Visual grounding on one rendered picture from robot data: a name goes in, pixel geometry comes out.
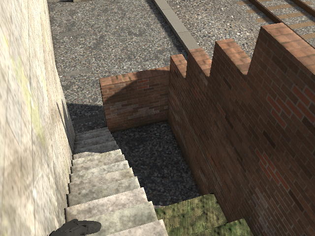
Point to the robot left hand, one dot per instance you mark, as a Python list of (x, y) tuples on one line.
[(77, 227)]

